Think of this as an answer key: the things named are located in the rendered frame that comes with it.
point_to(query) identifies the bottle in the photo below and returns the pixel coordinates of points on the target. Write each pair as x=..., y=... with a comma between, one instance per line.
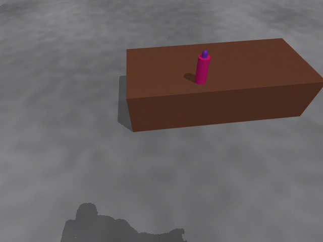
x=202, y=67

